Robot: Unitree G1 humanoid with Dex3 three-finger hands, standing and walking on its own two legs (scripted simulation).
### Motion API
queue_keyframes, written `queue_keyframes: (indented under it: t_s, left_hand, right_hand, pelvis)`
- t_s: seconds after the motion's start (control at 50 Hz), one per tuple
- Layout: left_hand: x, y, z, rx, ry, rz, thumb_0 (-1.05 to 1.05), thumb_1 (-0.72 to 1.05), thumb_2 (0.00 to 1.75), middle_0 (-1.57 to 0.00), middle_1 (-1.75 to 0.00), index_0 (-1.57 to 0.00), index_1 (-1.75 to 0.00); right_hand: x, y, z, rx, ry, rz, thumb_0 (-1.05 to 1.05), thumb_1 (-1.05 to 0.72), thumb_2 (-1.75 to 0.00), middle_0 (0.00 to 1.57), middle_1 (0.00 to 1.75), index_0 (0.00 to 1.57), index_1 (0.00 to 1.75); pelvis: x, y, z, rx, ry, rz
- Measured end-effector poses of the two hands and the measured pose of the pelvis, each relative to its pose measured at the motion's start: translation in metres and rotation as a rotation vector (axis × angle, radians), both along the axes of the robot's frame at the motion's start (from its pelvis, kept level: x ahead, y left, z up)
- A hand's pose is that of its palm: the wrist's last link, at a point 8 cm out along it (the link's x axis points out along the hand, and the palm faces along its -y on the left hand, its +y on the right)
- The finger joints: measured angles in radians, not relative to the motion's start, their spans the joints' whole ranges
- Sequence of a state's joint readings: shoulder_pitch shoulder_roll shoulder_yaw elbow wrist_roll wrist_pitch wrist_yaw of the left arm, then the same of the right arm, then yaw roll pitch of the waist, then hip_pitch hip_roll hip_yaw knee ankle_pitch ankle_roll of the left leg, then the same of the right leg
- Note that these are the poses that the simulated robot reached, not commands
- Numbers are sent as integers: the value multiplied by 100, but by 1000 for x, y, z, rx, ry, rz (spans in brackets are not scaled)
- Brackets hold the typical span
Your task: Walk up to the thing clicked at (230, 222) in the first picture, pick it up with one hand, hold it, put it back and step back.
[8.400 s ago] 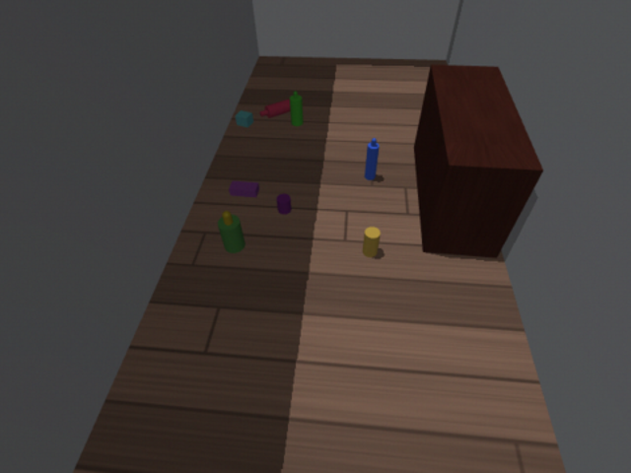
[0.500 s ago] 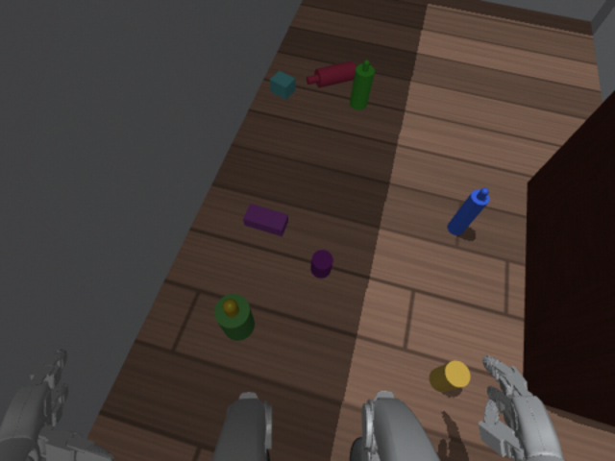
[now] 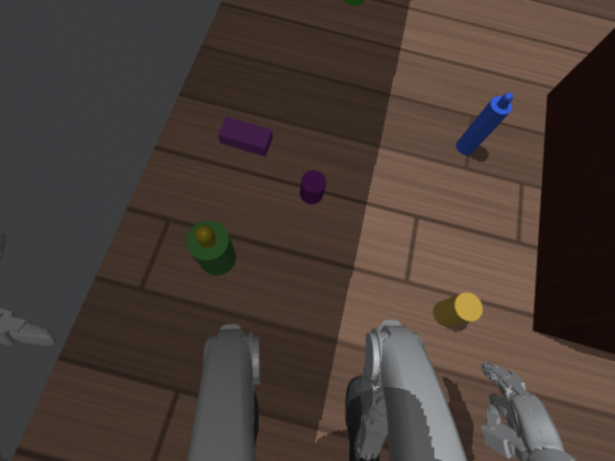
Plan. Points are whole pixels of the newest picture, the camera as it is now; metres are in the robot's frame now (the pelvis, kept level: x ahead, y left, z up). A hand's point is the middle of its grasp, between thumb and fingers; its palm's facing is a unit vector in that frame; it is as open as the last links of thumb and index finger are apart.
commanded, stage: go down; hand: left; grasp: from the side
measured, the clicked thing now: (211, 246) +0.49 +0.21 -0.41
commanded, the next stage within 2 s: approach in 1.30 s
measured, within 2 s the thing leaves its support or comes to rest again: neither
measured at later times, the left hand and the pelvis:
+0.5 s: hand (26, 264) +0.37 +0.39 -0.09, palm faces +0.17 -0.97 -0.15, open 17.3 cm; pelvis -0.02 +0.00 -0.07, yaw -1 degrees
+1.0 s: hand (28, 253) +0.39 +0.40 -0.10, palm faces +0.16 -0.98 -0.12, open 17.2 cm; pelvis -0.03 +0.01 -0.11, yaw -2 degrees
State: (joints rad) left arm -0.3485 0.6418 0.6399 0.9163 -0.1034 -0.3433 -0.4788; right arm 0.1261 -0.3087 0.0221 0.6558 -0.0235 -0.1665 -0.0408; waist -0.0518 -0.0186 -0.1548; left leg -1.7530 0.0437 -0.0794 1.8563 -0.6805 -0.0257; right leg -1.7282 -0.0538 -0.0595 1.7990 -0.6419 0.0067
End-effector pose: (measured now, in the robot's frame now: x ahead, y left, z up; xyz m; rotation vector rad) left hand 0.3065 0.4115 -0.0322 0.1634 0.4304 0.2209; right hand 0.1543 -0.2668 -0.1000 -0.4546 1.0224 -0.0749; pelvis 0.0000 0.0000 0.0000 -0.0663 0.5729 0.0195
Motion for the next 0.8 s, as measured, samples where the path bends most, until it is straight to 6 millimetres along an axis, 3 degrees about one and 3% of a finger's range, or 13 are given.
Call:
queue_keyframes:
  t_s: [0.16,0.44,0.8]
  left_hand:
    - [17,8,-17,-14,-63,-22,-2,-49,8,-6,-9,-6,-9]
    - [29,21,-40,-26,-148,-34,-2,-49,7,-5,-7,-5,-7]
    - [45,30,-56,-37,-215,-49,-2,-48,7,-5,-7,-4,-7]
  right_hand:
    - [-10,-4,-23,-19,19,3,1,-91,-90,21,30,21,30]
    - [-21,-11,-61,-44,50,32,1,-92,-91,21,30,21,30]
    - [-44,-10,-90,-55,87,28,1,-92,-91,21,30,21,30]
  pelvis:
    - [-6,1,-27,-11,13,-4]
    - [-16,0,-68,-19,7,-8]
    - [-24,3,-101,-32,-5,-13]
